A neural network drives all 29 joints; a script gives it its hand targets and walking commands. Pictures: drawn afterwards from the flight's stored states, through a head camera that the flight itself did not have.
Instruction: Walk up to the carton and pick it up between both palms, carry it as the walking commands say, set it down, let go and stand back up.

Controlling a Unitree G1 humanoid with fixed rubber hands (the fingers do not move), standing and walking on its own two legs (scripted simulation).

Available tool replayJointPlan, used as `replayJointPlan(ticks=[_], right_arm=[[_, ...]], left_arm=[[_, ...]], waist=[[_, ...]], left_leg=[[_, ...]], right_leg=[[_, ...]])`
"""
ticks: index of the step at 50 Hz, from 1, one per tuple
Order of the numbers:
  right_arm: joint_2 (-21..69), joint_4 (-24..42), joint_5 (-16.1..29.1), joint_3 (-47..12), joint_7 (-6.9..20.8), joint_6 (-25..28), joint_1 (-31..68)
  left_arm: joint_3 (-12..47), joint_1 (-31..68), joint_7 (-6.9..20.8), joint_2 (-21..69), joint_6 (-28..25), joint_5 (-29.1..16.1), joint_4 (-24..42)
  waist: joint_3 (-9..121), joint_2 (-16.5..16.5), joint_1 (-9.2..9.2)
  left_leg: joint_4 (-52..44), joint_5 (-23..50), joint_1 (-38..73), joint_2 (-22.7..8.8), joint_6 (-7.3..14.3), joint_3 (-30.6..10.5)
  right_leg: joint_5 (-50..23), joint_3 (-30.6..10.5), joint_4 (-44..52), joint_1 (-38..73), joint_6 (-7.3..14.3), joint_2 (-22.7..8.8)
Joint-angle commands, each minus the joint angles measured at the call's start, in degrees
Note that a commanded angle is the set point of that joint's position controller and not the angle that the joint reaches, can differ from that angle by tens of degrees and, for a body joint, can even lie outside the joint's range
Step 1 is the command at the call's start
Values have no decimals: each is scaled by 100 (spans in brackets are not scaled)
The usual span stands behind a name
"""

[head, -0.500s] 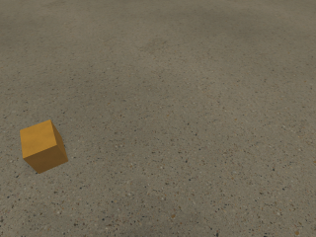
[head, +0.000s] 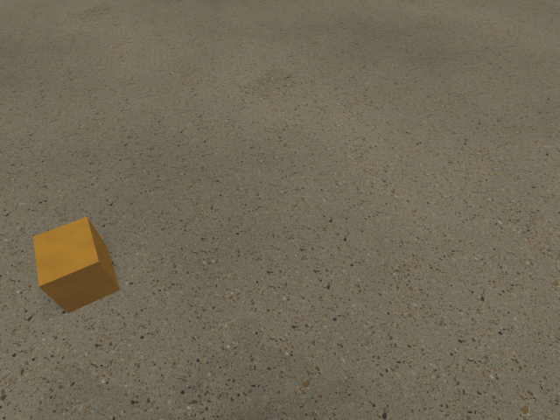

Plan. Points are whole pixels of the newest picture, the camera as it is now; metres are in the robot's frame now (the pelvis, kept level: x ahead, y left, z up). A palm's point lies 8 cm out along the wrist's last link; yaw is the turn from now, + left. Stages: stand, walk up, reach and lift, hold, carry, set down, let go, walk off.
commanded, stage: walk up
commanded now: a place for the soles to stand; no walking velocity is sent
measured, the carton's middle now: (77, 264) +0.80 +0.83 -0.67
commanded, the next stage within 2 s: none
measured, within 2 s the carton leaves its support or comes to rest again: neither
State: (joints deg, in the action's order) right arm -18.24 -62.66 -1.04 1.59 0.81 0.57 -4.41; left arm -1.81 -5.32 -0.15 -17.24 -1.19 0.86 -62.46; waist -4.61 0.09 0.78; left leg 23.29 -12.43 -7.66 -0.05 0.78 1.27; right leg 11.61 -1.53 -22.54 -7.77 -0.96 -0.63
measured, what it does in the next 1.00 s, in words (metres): steps to the left, turning left: left foot, then right foot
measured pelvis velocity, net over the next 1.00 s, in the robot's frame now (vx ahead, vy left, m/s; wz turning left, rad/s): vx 0.17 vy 0.19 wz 0.67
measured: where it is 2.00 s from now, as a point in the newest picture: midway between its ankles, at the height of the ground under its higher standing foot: (167, 368)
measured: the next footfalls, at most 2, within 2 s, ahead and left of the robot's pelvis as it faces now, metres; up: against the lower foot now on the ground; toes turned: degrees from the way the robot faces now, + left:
left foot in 0.22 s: +0.10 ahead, +0.19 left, +0.00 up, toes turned +20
right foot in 0.48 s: +0.19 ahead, +0.00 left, +0.00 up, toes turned +16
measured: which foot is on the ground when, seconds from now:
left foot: down 0.00-0.02, up 0.04-0.20, down 0.22-0.50, up 0.52-0.78, down 0.80-1.00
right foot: down 0.00-0.24, up 0.26-0.46, down 0.48-0.84, up 0.86-1.00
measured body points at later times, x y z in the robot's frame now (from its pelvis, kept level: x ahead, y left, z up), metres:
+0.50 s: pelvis +0.06 +0.07 -0.03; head +0.08 +0.08 +0.42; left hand +0.03 +0.41 -0.14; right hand +0.25 -0.19 -0.14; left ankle +0.06 +0.18 -0.74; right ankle +0.15 -0.01 -0.74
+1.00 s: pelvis +0.17 +0.19 -0.04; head +0.18 +0.22 +0.41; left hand +0.02 +0.49 -0.16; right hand +0.47 +0.03 -0.12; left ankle +0.15 +0.31 -0.74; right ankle +0.28 +0.07 -0.70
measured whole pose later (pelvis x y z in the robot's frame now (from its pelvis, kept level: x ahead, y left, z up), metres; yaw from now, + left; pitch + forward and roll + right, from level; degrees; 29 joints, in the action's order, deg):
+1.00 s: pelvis +0.17 +0.19 -0.04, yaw +38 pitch -3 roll +0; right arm -22.4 -46.0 0.1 3.8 3.3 2.7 -9.4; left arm -4.0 -15.3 1.2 -25.4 -4.5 0.4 -49.3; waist -7.2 2.9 -1.5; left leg 45.5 -18.6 -23.8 1.2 2.1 0.6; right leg 24.3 0.5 -63.8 -27.5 1.2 -7.3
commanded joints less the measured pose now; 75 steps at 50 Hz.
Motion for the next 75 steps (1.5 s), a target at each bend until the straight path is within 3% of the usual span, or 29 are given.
replayJointPlan(ticks=[1, 3, 9, 11, 12, 13, 14, 22, 24, 25, 26, 28, 35, 39, 40, 41, 42, 44, 48, 52, 55, 57, 58, 68, 69, 70, 71, 72, 75], right_arm=[[-1395, 1387, -159, 468, 425, -128, 636], [-1622, 1608, -298, 630, 525, -154, 661], [-1423, 1667, -212, 745, 832, -176, -128], [-1649, 1128, -214, 938, 758, -99, -1510], [-2402, 1059, -328, 1137, 634, -86, -2186], [-2617, 1439, -249, 1050, 611, -37, -1336], [-2544, 1628, -56, 994, 620, -42, -948], [-2044, 2245, -172, 809, 504, -45, -601], [-1802, 2377, -137, 739, 490, -64, -326], [-1123, 2539, -27, 543, 455, -44, -227], [-1303, 2528, -90, 590, 365, -74, -60], [-1890, 2221, -92, 700, 415, 7, -660], [-1464, 2337, 15, 608, 580, 132, 137], [-1620, 1845, 97, 745, 553, 167, -1021], [-1957, 1607, 17, 881, 473, 197, -1773], [-2573, 1571, -118, 1090, 331, 238, -2383], [-2786, 1840, 43, 1017, 268, 286, -1999], [-2455, 1861, 220, 972, 177, 283, -1622], [-2136, 1990, 101, 730, 159, 323, -743], [-2283, 2043, -20, 753, 191, 332, -824], [-1891, 2209, 7, 609, 240, 289, -327], [-1185, 2423, 29, 375, 180, 324, -254], [-1854, 2346, -14, 556, 110, 337, 182], [-1736, 1446, 64, 703, 320, 489, -1936], [-2028, 1221, 12, 839, 252, 516, -2569], [-2726, 1292, -84, 974, 130, 550, -2879], [-3017, 1611, 49, 952, 64, 600, -2396], [-2817, 1676, 132, 925, 38, 582, -2039], [-2295, 1661, 68, 751, -90, 618, -1731]], left_arm=[[-871, -1034, -171, -2412, -281, 17, 538], [-884, -363, -193, -2371, -330, 74, 1107], [-982, 27, -113, -2305, -440, 264, 1506], [-866, 349, -75, -1940, -321, 269, 1562], [-668, 336, -72, -1305, -324, 215, 1730], [-623, 360, -26, -1304, -343, 145, 1868], [-774, 527, 37, -1876, -387, 188, 1832], [-784, -1125, 21, -1999, -416, 22, 1313], [-834, -2022, -21, -2005, -547, 97, 1139], [-996, -2553, -115, -2659, -598, 218, 1118], [-1034, -1871, -194, -3033, -612, 260, 1449], [-896, -817, -142, -2474, -659, 152, 1894], [-830, -1548, -51, -2436, -672, 141, 1804], [-717, -864, 13, -2396, -539, 75, 2065], [-615, -898, 22, -2108, -534, 64, 2203], [-443, -1120, 17, -1487, -551, -83, 2260], [-485, -897, 31, -1736, -562, -37, 2361], [-503, -683, 49, -2208, -546, -35, 2133], [-531, -1803, 98, -2049, -434, -62, 1540], [-584, -1523, 133, -2058, -476, 79, 1562], [-684, -2139, 107, -2096, -627, 122, 1417], [-984, -2729, -24, -3033, -692, 269, 1443], [-1003, -2189, 10, -3282, -655, 196, 1616], [-695, -741, 148, -2387, -465, 148, 1996], [-582, -820, 146, -1987, -410, 131, 2003], [-418, -627, 133, -1442, -425, 7, 2246], [-555, -458, 78, -1985, -402, 25, 2267], [-660, -463, 65, -2416, -401, -20, 2104], [-597, -1019, 37, -2001, -397, -61, 1725]], waist=[[352, 1261, -641], [102, 267, -390], [242, 944, 66], [657, -89, 762], [541, -2356, 1175], [84, -2421, 715], [-6, -1009, 561], [329, -1416, -85], [680, -574, -644], [556, 1494, -1037], [-6, 1415, -768], [-381, -95, -149], [-41, 1175, -556], [412, 965, 268], [1023, 53, 667], [1376, -1913, 963], [1357, -1880, 775], [810, -313, 607], [582, -1024, -94], [447, -1414, 74], [345, -900, -490], [321, 1557, -937], [-64, 776, -892], [75, 847, 388], [518, -207, 691], [472, -2132, 925], [513, -1297, 799], [316, -296, 588], [205, -201, 189]], left_leg=[[1977, -1267, -3108, -170, 96, -337], [3350, -1400, -2890, -735, -52, -791], [2096, -1065, -1380, -859, -35, -65], [1327, -1065, 908, -225, 214, 175], [-394, -3124, 1221, -1073, 824, -2032], [-1749, -3960, 398, -1604, 1199, -4137], [-1630, -3944, -167, -1733, 1369, -4271], [-735, -2264, -1758, -1390, 1370, -2472], [525, -2221, -3171, -671, 714, -1543], [2557, -2383, -4256, 523, 271, -791], [3900, -1868, -4676, 339, 67, -1054], [4141, -1038, -3956, -285, 2, -1267], [2577, -1107, -2989, -476, -30, -141], [1576, -331, -511, 72, 147, 677], [1311, -893, 719, 311, 421, 402], [236, -1610, 1719, -1147, 1147, -2322], [-828, -1946, 1626, -1907, 1549, -4464], [-491, -1059, 952, -2013, 1659, -3936], [-242, -1760, -1103, -1235, 1293, -2040], [-66, -1971, -1525, -1376, 1553, -2244], [948, -2328, -3092, -800, 1045, -1607], [4083, -2283, -4941, 612, 269, -361], [4608, -2082, -4873, 91, 146, -1007], [1757, -589, -551, 78, 54, 435], [1645, -996, 719, 97, 209, -35], [-352, -3383, 763, -1317, 772, -3271], [-1197, -3600, 570, -2142, 1394, -5430], [-811, -3187, 372, -2250, 1671, -5240], [106, -439, 49, -2006, 1628, -3520]], right_leg=[[2002, -1551, 957, 1706, 1309, -2051], [1631, -1761, 967, 483, 1929, -2844], [849, 119, 328, -554, 1231, -2238], [1857, 1005, -1697, -2155, 758, -1388], [2237, 1557, -4155, -3291, 449, -317], [2510, 651, -4792, -3922, 342, 66], [2173, 48, -4628, -3281, 312, -300], [1875, 626, -2096, -1033, 277, -116], [682, 506, -619, 1248, 466, -101], [2393, -1738, 755, 1603, 593, -1498], [3645, -3853, 1650, 708, 1063, -2992], [2328, -2627, 918, 113, 1348, -2702], [-1299, 101, 60, 214, 1340, -2147], [-896, 1189, -1092, -1230, 901, -1673], [-1417, 1515, -2880, -1684, 721, -1216], [-359, 1641, -4980, -3264, 347, -532], [1647, 569, -5368, -3942, 245, -140], [1463, 52, -5085, -3715, 229, -698], [1170, 194, -3810, -2299, 197, -770], [1806, 392, -2703, -1907, 212, -544], [886, 620, -1514, 44, 449, -105], [4860, -3704, 1122, 808, 1272, -2515], [5230, -4458, 1342, 138, 1874, -3044], [1998, 134, -1115, -2330, 980, -1569], [2304, 481, -2667, -3273, 767, -1209], [2088, 1085, -4870, -4293, 481, -375], [1984, 56, -5316, -4399, 342, -169], [1900, -291, -5197, -4129, 337, -495], [1504, -249, -5068, -3949, 293, -759]])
